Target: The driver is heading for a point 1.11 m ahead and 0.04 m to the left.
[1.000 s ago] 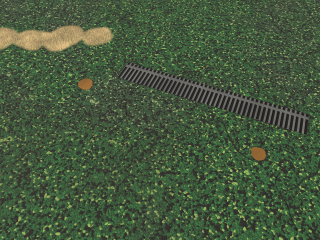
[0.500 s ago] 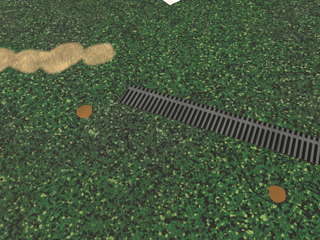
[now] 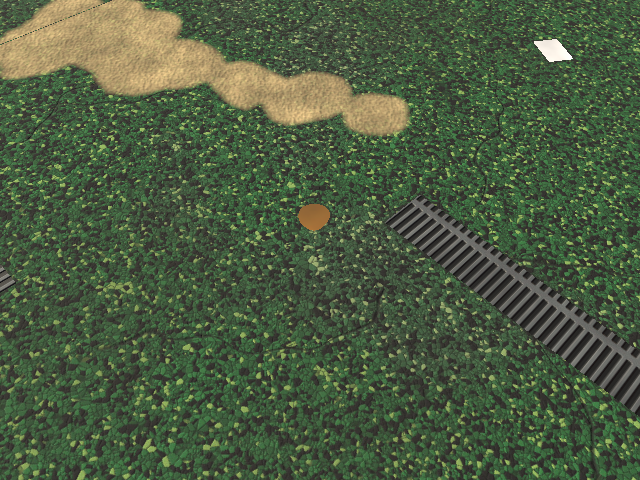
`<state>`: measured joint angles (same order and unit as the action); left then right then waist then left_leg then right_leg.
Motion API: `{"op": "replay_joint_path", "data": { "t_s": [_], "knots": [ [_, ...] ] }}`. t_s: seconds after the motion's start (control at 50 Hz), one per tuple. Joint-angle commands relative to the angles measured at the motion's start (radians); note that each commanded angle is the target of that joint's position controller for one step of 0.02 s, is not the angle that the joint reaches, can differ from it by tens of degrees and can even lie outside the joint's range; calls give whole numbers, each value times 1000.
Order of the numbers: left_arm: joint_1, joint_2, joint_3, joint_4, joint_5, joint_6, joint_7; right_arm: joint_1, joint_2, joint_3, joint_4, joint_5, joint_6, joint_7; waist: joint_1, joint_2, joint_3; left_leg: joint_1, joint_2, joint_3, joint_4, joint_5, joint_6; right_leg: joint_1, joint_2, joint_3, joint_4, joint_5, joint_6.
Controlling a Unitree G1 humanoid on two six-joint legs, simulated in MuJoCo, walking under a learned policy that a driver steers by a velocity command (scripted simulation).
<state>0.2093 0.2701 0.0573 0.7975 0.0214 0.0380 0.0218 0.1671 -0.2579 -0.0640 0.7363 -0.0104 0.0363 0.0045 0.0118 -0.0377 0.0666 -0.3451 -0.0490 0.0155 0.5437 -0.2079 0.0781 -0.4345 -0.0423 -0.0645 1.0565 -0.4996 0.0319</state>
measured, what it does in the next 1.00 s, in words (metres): steps on the spot: right foot, then left foot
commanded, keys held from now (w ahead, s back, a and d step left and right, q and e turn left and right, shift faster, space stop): q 0.28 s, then no key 0.54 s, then e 0.18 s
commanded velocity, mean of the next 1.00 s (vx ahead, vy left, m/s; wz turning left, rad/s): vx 0.01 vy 0.00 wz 0.26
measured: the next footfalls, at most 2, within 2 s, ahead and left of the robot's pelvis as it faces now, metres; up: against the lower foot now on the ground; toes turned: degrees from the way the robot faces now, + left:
right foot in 0.36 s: +0.06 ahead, -0.12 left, +0.00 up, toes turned +15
left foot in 0.70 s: -0.03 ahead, +0.08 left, +0.00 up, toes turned +11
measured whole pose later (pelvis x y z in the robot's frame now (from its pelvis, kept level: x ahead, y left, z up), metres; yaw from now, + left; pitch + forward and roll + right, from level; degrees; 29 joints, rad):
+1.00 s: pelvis -0.03 -0.02 +0.01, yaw +12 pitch -2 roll +1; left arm 0.24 0.26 0.04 0.92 0.01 0.03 0.00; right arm 0.16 -0.25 -0.02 0.92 -0.01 0.02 -0.05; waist 0.04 -0.03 0.04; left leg -0.13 -0.06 0.00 0.43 -0.27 0.04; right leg -0.24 0.01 0.05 0.50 -0.23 -0.01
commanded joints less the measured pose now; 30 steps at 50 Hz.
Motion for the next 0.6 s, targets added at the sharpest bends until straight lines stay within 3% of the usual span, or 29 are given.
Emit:
{"op": "replay_joint_path", "data": {
  "t_s": [0.02, 0.08, 0.16, 0.22, 0.28, 0.32, 0.34, 0.36, 0.38, 0.4, 0.42, 0.44, 0.48, 0.54, 0.6],
  "knots": [
    [35, 97, 24, -58, 15, -4, 1, -2, -124, -31, -59, 6, 2, -14, 2, 148, -118, 172, 225, -283, -221, 393, 165, -104, 5, 77, 48, 84, 1],
    [31, 70, 18, -69, 3, 7, 0, 36, -161, -43, -50, 2, -9, -3, -5, 112, -143, 178, 217, -310, -224, 338, 167, -84, 22, 88, -30, 86, 8],
    [-21, 70, 14, -97, 1, 13, 5, 62, -176, -51, -48, -7, -1, -1, -35, 153, -122, 158, 209, -394, -253, 96, 170, -71, 38, 103, -155, 88, 7],
    [-35, 70, 11, -112, -6, 5, 7, 57, -186, -57, -51, -13, 5, 6, -42, 156, -121, 127, 197, -443, -248, 46, 161, -10, 63, 105, -242, 81, -3],
    [-5, 74, 10, -117, -17, -7, 13, 37, -187, -61, -54, -15, 10, 13, -31, 169, -129, 102, 185, -498, -235, 84, 136, 87, 94, 104, -357, 68, -26],
    [76, 66, 7, -96, -20, -17, 20, 5, -175, -58, -53, -5, 14, 13, 9, 169, -137, 62, 158, -492, -208, 79, 89, 216, 106, 85, -541, 144, -53],
    [109, 73, 9, -87, -15, -24, 26, 2, -159, -52, -51, 4, 14, 7, 27, 147, -131, 6, 121, -469, -179, 6, 42, 305, 84, 97, -684, 211, -70],
    [94, 145, 21, -100, 3, -30, 35, 34, -107, -37, -55, 10, 10, 1, 3, -4, -120, -78, 37, -380, -49, -164, -19, 347, -98, 283, -819, 120, -111],
    [12, 234, 38, -133, 12, -29, 29, 27, -93, -36, -69, 13, 5, -7, -7, -199, -69, -219, -154, -152, 152, -285, -55, 294, -311, 567, -912, 102, -211],
    [6, 203, 35, -130, 20, -29, 21, 25, -155, -51, -57, -28, 3, -9, -8, -126, -52, -148, -95, -172, 359, -329, -65, 171, -343, 546, -868, 256, -277],
    [-46, 136, 15, -136, 8, -33, 16, 58, -155, -55, -34, -22, 3, -3, -51, -64, -49, -107, -91, -193, 448, -281, -64, 141, -280, 456, -842, 347, -271],
    [-93, 106, 7, -139, 3, -35, 12, 94, -145, -54, -10, -16, 8, 1, -78, -46, -36, -92, -89, -184, 505, -225, -72, 135, -214, 355, -817, 420, -240],
    [-99, 95, 3, -141, -1, -40, 13, 121, -129, -46, 10, -16, 16, 9, -70, -103, -61, -115, -89, -161, 537, -199, -94, 224, -152, 261, -775, 573, -221],
    [-13, 93, 1, -103, -4, -43, 11, 54, -93, -25, 3, -5, 22, 7, -13, -95, -81, -113, -60, -137, 381, -223, -125, 349, -153, 234, -727, 691, -232],
    [23, 117, 6, -71, 0, -37, 4, 20, -67, -1, 9, 5, 27, -1, 21, -142, -97, 14, -27, -64, 137, -278, -118, 371, -151, 231, -696, 706, -231]
  ]
}}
